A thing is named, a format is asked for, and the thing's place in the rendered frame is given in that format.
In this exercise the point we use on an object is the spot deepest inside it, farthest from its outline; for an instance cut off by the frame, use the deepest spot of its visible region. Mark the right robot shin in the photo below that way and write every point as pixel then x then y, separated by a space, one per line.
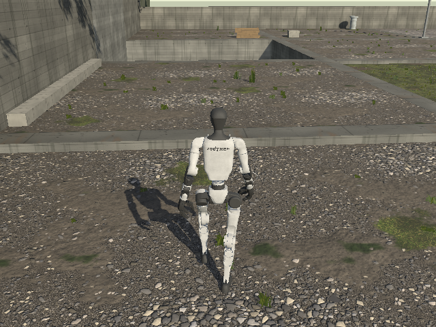
pixel 228 260

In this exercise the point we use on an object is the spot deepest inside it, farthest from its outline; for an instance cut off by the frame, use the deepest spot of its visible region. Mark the robot left upper arm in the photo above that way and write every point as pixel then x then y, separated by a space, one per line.
pixel 196 144

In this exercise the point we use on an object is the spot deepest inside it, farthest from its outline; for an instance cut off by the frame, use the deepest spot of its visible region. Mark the robot right forearm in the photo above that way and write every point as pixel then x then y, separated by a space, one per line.
pixel 248 179

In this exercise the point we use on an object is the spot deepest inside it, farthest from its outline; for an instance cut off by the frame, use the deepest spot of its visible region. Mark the robot left forearm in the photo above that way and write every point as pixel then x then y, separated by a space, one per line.
pixel 186 188

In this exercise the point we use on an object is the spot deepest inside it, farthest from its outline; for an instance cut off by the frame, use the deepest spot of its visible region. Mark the robot right upper arm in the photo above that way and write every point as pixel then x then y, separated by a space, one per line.
pixel 239 143

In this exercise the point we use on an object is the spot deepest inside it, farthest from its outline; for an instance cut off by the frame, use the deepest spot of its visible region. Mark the left robot hand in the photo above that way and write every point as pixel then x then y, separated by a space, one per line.
pixel 182 209

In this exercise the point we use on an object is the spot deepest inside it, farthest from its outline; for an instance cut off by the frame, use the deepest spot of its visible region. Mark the right robot hand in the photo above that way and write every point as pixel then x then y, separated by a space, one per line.
pixel 244 190

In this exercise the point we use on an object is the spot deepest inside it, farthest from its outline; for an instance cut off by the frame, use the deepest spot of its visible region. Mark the left robot foot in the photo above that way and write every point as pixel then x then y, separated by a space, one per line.
pixel 204 258

